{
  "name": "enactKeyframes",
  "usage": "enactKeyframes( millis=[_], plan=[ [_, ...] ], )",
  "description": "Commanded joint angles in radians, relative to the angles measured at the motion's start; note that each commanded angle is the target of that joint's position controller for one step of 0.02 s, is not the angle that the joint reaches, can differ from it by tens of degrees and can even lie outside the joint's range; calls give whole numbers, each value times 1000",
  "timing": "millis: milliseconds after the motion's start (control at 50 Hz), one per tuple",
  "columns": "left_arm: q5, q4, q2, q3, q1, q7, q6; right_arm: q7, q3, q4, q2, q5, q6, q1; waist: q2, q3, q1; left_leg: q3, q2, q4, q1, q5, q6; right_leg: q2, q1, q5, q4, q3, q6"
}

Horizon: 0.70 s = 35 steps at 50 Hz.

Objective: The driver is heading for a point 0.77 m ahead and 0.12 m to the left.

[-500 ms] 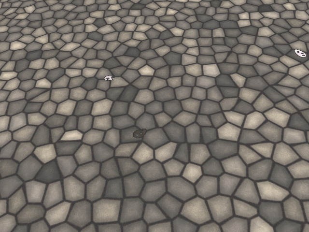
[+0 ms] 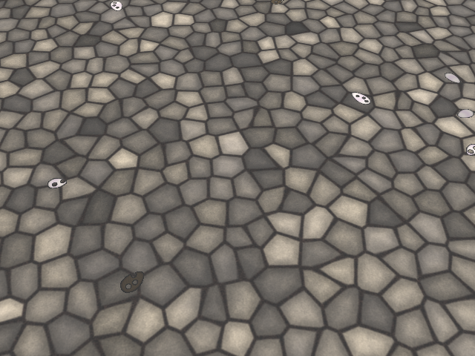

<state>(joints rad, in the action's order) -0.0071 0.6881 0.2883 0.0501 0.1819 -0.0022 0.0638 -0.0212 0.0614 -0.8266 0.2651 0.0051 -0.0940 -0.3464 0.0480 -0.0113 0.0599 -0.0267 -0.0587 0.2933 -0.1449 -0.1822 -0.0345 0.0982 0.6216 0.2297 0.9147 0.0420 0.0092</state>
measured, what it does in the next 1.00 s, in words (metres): walks ahead, turning left: right foot, then left foot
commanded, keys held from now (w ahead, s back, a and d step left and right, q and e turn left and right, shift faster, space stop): w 0.12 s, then w+q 0.84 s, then w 0.02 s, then w+e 0.02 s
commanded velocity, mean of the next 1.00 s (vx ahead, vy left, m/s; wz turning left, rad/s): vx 0.50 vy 0.00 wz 0.36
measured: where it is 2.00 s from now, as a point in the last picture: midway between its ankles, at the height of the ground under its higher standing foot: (180, 272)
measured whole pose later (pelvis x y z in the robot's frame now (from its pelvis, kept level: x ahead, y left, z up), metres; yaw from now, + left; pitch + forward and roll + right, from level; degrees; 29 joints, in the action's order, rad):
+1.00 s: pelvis +0.51 +0.06 +0.00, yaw +26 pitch +1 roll +0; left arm 0.01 0.70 0.31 0.06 0.11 0.01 0.10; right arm -0.01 0.07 -0.73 0.27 0.01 -0.05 -0.31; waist 0.03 -0.05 0.04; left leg 0.07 -0.12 0.35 -0.20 -0.17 -0.09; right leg 0.11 0.64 0.21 0.95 0.08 -0.05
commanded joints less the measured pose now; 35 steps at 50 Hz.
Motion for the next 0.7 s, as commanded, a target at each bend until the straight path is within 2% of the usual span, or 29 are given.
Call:
enactKeyframes(
  millis=[20,80,140,160,180,200,220,240,260,280,300,320,340,360,380,420,460,500,540,600,640,660,700],
  plan=[
    [1,-72,27,-4,-48,-9,19,7,37,73,172,12,-14,79,-109,-21,-22,158,248,-159,-53,173,-188,7,-39,-167,-184,-11,-8],
    [-10,-98,38,-3,-132,-19,22,5,38,44,190,23,-4,15,-109,-27,12,144,261,-139,-9,161,-169,-20,-78,-239,-294,-26,-7],
    [-12,-129,59,6,-183,-29,28,8,39,19,201,29,13,-22,-114,-41,13,171,298,-89,66,172,-144,-38,-95,-182,-366,-26,22],
    [-12,-129,70,12,-164,-31,31,10,40,14,207,28,20,-23,-119,-34,-8,182,303,-57,79,203,-134,-49,-138,-156,-392,-31,32],
    [-9,-115,87,24,-103,-29,35,12,39,13,212,29,26,-9,-119,-6,-53,171,286,14,73,296,-116,-71,-238,-151,-432,-50,47],
    [-3,-80,128,47,20,-22,35,13,29,14,190,23,28,-12,-102,72,-113,136,236,164,33,393,-90,-83,-427,-150,-448,-59,70],
    [14,-56,199,71,198,-9,33,14,5,41,133,3,24,5,-26,214,-193,86,174,445,-130,237,-45,75,-701,-165,-420,93,130],
    [29,-45,284,87,266,-5,21,16,-27,64,27,7,7,-103,233,339,-156,25,28,803,-494,-296,24,324,-994,20,-512,514,262],
    [19,-40,199,68,287,-8,20,17,-6,48,118,29,-2,-79,175,342,-188,148,50,957,-600,-390,23,326,-962,159,-587,647,272],
    [11,-38,152,50,231,-9,23,15,11,68,168,45,-3,-12,122,208,-177,151,94,997,-661,-313,16,299,-865,144,-599,500,235],
    [11,-40,122,39,168,-11,25,17,11,77,161,38,0,35,75,139,-151,130,134,968,-636,-233,16,253,-750,73,-621,378,210],
    [16,-38,98,32,116,-15,28,18,14,79,149,24,6,56,54,87,-122,129,158,920,-603,-178,19,220,-655,-30,-647,288,198],
    [21,-34,79,28,79,-16,35,19,17,76,134,21,21,47,61,59,-89,132,181,891,-551,-135,22,193,-574,-51,-695,223,190],
    [22,-27,79,32,58,-17,44,18,15,73,114,26,35,32,73,45,-69,131,188,876,-504,-112,28,191,-516,-82,-729,185,196],
    [20,-17,76,34,47,-17,53,17,13,73,95,27,47,32,57,28,-60,132,191,859,-496,-95,35,189,-489,-135,-753,139,200],
    [21,2,89,42,42,-12,62,19,14,84,80,23,61,58,26,1,-48,142,188,807,-527,-28,43,180,-486,-213,-777,50,194],
    [23,22,104,50,57,-4,62,15,13,101,72,18,63,103,8,-16,-58,147,187,710,-557,72,47,175,-505,-254,-790,-21,188],
    [20,35,112,54,64,3,57,1,9,113,61,17,58,150,2,-30,-72,118,178,590,-540,173,41,150,-520,-280,-793,-104,166],
    [15,49,135,61,85,10,50,-12,2,138,49,15,54,226,-3,-52,-101,77,173,492,-522,234,32,159,-531,-271,-801,-149,159],
    [2,78,155,70,133,13,34,-27,-2,181,48,17,55,320,-14,-87,-134,37,164,397,-542,214,9,182,-612,-280,-785,-190,149],
    [-8,94,168,76,152,13,20,-37,0,208,57,18,56,358,-9,-97,-138,11,153,360,-554,150,-14,200,-681,-335,-748,-209,136],
    [-13,98,176,79,151,14,12,-41,4,219,64,17,57,363,-2,-91,-130,-10,137,346,-538,104,-30,205,-707,-426,-711,-222,127],
    [-20,96,208,86,135,20,-2,-43,22,225,96,16,62,311,36,-27,-82,-73,70,345,-414,-1,-70,201,-736,-781,-568,-251,105]
  ],
)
